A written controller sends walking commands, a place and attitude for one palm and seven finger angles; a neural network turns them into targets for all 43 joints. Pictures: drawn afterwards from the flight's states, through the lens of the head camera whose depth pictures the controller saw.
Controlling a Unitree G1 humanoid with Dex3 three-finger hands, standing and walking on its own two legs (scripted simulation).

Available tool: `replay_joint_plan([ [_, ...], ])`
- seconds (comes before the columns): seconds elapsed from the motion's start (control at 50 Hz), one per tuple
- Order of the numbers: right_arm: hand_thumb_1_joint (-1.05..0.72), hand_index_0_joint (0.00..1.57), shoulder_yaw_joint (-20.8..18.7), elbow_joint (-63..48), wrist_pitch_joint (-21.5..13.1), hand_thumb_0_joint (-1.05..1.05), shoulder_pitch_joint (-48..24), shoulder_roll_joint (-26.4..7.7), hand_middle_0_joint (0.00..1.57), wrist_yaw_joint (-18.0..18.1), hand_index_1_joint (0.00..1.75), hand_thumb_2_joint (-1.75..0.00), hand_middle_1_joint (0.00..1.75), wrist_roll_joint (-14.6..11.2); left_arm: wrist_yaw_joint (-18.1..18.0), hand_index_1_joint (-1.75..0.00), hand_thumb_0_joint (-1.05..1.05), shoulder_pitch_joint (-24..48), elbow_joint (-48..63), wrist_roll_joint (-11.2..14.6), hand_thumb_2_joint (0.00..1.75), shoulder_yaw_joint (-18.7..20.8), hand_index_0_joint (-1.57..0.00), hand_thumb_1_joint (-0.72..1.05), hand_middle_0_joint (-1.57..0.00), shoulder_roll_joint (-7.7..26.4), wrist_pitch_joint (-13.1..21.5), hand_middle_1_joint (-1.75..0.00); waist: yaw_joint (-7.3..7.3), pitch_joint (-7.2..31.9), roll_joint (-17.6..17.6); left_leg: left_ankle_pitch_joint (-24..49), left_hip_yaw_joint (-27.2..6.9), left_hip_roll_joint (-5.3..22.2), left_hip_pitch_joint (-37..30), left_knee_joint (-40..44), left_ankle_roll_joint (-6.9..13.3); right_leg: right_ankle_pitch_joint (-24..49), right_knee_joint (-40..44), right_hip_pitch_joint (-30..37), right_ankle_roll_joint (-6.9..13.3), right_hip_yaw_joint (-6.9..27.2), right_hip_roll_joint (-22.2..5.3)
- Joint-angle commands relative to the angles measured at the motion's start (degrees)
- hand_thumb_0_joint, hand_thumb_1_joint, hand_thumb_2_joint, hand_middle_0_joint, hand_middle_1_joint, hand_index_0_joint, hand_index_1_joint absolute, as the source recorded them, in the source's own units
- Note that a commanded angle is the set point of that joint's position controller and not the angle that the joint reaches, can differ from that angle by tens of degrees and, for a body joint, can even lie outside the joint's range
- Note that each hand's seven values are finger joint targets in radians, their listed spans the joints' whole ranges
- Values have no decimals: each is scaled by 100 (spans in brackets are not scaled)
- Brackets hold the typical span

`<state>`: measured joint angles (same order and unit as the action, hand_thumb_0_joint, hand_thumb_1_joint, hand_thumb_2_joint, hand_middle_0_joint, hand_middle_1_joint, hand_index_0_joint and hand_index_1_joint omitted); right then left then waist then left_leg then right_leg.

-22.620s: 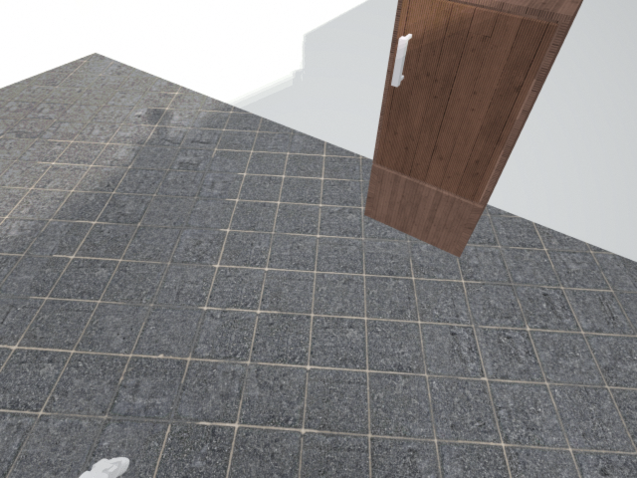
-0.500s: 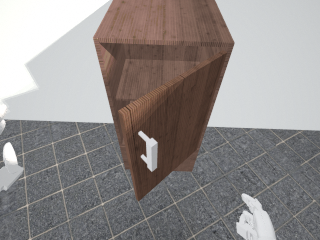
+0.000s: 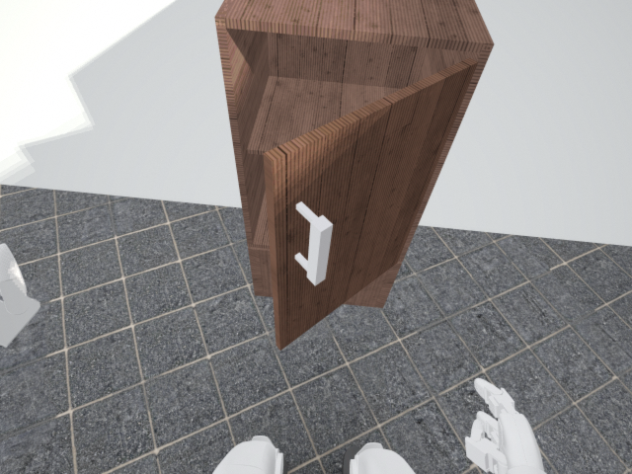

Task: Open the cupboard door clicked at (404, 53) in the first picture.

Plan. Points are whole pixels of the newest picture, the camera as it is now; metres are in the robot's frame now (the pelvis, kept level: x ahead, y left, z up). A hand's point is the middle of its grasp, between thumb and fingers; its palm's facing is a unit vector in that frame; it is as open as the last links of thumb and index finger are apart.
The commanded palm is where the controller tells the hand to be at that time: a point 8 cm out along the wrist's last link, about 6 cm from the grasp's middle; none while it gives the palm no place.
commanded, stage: step back with the hand held close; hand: left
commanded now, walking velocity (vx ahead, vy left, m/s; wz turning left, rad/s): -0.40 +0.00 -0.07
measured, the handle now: (310, 244) +0.43 +0.04 +0.00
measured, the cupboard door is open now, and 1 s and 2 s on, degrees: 44 44 44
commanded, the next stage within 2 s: stop stepping back and stand still in 0.24 s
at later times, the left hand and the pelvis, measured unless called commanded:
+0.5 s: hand (82, 354) +0.17 +0.19 +0.19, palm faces +0.24 -0.84 -0.48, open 7.4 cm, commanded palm +0.10 +0.25 +0.20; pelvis -0.07 -0.03 +0.02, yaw -7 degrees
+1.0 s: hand out of the picture +0.09 +0.19 +0.18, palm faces +0.37 -0.82 -0.44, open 7.4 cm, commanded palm +0.04 +0.23 +0.20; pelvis -0.13 -0.05 +0.02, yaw -6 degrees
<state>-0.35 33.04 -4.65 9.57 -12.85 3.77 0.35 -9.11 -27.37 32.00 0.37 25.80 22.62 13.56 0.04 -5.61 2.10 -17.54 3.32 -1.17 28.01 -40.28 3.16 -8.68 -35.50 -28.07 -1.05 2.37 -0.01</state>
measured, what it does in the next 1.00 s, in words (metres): walks backwards: right foot, then left foot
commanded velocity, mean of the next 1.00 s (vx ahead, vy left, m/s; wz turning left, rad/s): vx -0.09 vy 0.01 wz -0.02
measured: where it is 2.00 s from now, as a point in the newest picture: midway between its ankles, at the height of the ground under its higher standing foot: outside the picture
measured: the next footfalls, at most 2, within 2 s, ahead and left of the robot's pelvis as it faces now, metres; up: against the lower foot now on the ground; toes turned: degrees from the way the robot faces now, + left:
right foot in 0.28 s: -0.15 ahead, -0.15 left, +0.00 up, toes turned -3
left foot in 0.42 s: +0.03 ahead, +0.06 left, +0.00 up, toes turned -4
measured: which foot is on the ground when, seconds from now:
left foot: down 0.00-0.28, up 0.30-0.40, down 0.42-0.68, up 0.70-0.86, down 0.88-1.00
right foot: down 0.00-0.00, up 0.02-0.26, down 0.28-0.44, up 0.46-0.62, down 0.64-1.00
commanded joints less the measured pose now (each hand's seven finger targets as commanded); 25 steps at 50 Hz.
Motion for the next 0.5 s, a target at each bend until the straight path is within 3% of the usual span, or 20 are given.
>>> replay_joint_plan([
  [0.0, -90, 20, -360, -873, -411, 0, -402, -636, 20, 131, 30, -90, 30, 103, -150, -30, 0, 57, 1684, -21, 90, 1088, -20, 90, -20, 1331, 431, -30, 14, 1359, -1706, -1876, -2661, 2143, 1385, 3235, 783, -1236, -2995, 1949, -64, -8, 511],
  [0.02, -90, 20, -424, -779, -476, 0, -284, -599, 20, 112, 30, -90, 30, 127, -169, -30, 0, 72, 1834, 32, 90, 1198, -20, 90, -20, 1453, 455, -30, 40, 1515, -1345, -944, -2546, 2233, 660, 2978, 837, -1618, -3399, 1350, -15, 184, 463],
  [0.04, -90, 20, -496, -714, -536, 0, -316, -631, 20, 71, 30, -90, 30, 93, -166, -30, 0, -136, 1769, 59, 90, 1203, -20, 90, -20, 1396, 457, -30, 3, 1681, -1052, -675, -2185, 2193, 240, 2663, 788, -1797, -3451, 1200, 6, 236, 481],
  [0.06, -90, 20, -527, -705, -549, 0, -385, -651, 20, 51, 30, -90, 30, 36, -160, -30, 0, -510, 1388, 130, 90, 1213, -20, 90, -20, 1345, 420, -30, -8, 1680, -976, -1018, -1888, 2131, 168, 2594, 716, -1865, -3250, 1231, -6, 184, 493],
  [0.1, -90, 20, -452, -670, -599, 0, -362, -589, 20, -19, 30, -90, 30, 57, -162, -30, 0, -696, 1292, 180, 90, 995, -20, 90, -20, 1078, 342, -30, 5, 1324, -1366, -925, -1570, 1849, -12, 2710, 589, -2051, -2382, 1133, 44, -153, 397],
  [0.16, -90, 20, -335, -429, -683, 0, -358, -541, 20, -21, 30, -90, 30, 86, -104, -30, 0, -200, 1303, 229, 90, 546, -20, 90, -20, 877, 317, -30, 46, 1121, -1746, -639, -1285, 1635, -796, 2859, 235, -2258, -379, 1145, 139, -458, 367],
  [0.2, -90, 20, -336, -241, -712, 0, -228, -583, 20, -47, 30, -90, 30, 111, -27, -30, 0, 18, 1152, 270, 90, 420, -20, 90, -20, 898, 384, -30, 7, 1335, -1580, -58, -982, 1437, -1446, 2486, -124, -1793, 1268, 1267, 273, -469, 218],
  [0.22, -90, 20, -333, -199, -674, 0, -177, -544, 20, -62, 30, -90, 30, 105, 10, -30, 0, 143, 1144, 254, 90, 394, -20, 90, -20, 998, 431, -30, 8, 1386, -1107, 481, -695, 1200, -1808, 1815, -300, -1315, 2088, 1078, 427, -76, -160],
  [0.24, -90, 20, -321, -163, -601, 0, -183, -436, 20, -58, 30, -90, 30, 77, 24, -30, 0, 213, 1123, 242, 90, 485, -20, 90, -20, 1228, 468, -30, 7, 1472, -112, 741, -362, 876, -2034, 741, -430, -387, 2350, 766, 668, 787, -887],
  [0.26, -90, 20, -253, -159, -543, 0, -294, -358, 20, -8, 30, -90, 30, 60, -5, -30, 0, 284, 1216, 211, 90, 569, -20, 90, -20, 1485, 504, -30, -13, 1535, 611, 170, -157, 484, -1797, -320, -526, 1342, 2274, 564, 879, 1385, -1629],
  [0.28, -90, 20, -161, -359, -609, 0, -642, -338, 20, 42, 30, -90, 30, 46, -49, -30, 0, 445, 1223, 240, 90, 789, -20, 90, -20, 1756, 541, -30, -189, 1314, 918, -527, -100, 254, -1028, -1036, -494, 2814, 2012, 950, 805, 1104, -1804],
  [0.3, -90, 20, -98, -422, -651, 0, -800, -282, 20, 97, 30, -90, 30, -6, -21, -30, 0, 646, 1350, 180, 90, 706, -20, 90, -20, 1704, 535, -30, -184, 1500, 1106, -638, -134, 96, -406, -1056, -477, 4464, 1480, 1854, 715, 688, -1600],
  [0.32, -90, 20, -139, -533, -613, 0, -819, -354, 20, 139, 30, -90, 30, -52, 29, -30, 0, 424, 1282, 141, 90, 836, -20, 90, -20, 1726, 391, -30, -177, 1595, 1578, -522, -109, 33, -49, -674, -432, 5509, 1023, 2429, 560, 448, -1401],
  [0.34, -90, 20, -71, -672, -552, 0, -826, -337, 20, 179, 30, -90, 30, -76, 40, -30, 0, 129, 1249, 191, 90, 845, -20, 90, -20, 1603, 237, -30, -101, 1550, 1222, 18, 26, 12, -297, -91, -397, 5610, 637, 2568, 518, 194, -1232],
  [0.36, -90, 20, -39, -630, -497, 0, -847, -417, 20, 225, 30, -90, 30, -64, 46, -30, 0, -113, 1230, 247, 90, 918, -20, 90, -20, 1641, 131, -30, 0, 1717, 475, 970, 162, -124, -1024, 612, -348, 5274, 165, 2343, 341, -88, -977],
  [0.38, -90, 20, 18, -606, -465, 0, -703, -398, 20, 252, 30, -90, 30, -102, 49, -30, 0, -476, 1195, 309, 90, 790, -20, 90, -20, 1383, 63, -30, 84, 1967, -542, 3203, 35, 48, -2084, 1227, -210, 4243, -366, 1880, 21, -487, -531],
  [0.4, -90, 20, -72, -607, -490, 0, -545, -586, 20, 194, 30, -90, 30, -67, 42, -30, 0, -648, 1435, 317, 90, 838, -20, 90, -20, 1437, 42, -30, 7, 2307, -1647, 5426, -849, 784, -3259, 1405, 100, 1339, -1001, 992, -103, -536, -16],
  [0.42, -90, 20, -131, -599, -572, 0, -297, -587, 20, 73, 30, -90, 30, -7, 40, -30, 0, -615, 1552, 282, 90, 792, -20, 90, -20, 1439, 83, -30, -27, 2317, -2023, 6165, -1507, 1406, -3587, 1638, 341, -1814, -1431, 492, 51, -218, 215],
  [0.44, -90, 20, -163, -470, -620, 0, -80, -622, 20, -23, 30, -90, 30, -64, 89, -30, 0, -540, 1326, 311, 90, 549, -20, 90, -20, 1132, 150, -30, 36, 1758, -1423, 4856, -1433, 1474, -2962, 2102, 313, -2704, -1603, 664, 168, -42, 282],
  [0.48, -90, 20, -170, -565, -693, 0, -164, -557, 20, 10, 30, -90, 30, 13, -2, -30, 0, -961, 1024, 320, 90, 821, -20, 90, -20, 1245, 27, -30, -6, 1449, -1318, 3205, -1635, 1491, -2400, 2343, 405, -2264, -912, 609, 54, -191, 157],
])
